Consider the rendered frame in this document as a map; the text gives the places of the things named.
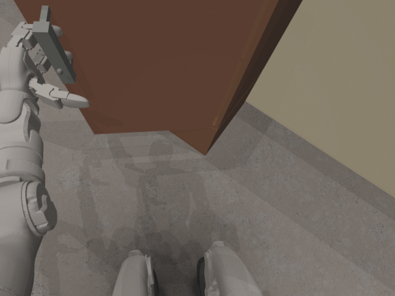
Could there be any right robot thigh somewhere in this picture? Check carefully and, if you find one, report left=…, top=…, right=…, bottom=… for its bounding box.
left=204, top=247, right=263, bottom=296

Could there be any cupboard door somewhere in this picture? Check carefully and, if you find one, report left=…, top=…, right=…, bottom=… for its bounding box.
left=14, top=0, right=264, bottom=134

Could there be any robot left upper arm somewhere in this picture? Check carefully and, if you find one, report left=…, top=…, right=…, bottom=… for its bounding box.
left=0, top=181, right=57, bottom=296

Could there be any robot thigh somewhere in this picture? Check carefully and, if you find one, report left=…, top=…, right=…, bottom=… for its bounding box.
left=112, top=255, right=154, bottom=296
left=204, top=247, right=263, bottom=296

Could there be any robot left hand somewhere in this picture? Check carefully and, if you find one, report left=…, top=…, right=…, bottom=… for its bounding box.
left=0, top=22, right=89, bottom=110

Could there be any left robot thigh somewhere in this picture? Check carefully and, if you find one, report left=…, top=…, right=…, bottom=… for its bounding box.
left=112, top=255, right=154, bottom=296

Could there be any robot left forearm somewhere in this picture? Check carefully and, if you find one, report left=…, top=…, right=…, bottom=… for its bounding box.
left=0, top=90, right=45, bottom=187

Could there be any handle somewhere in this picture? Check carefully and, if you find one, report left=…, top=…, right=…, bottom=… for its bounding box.
left=32, top=6, right=76, bottom=84

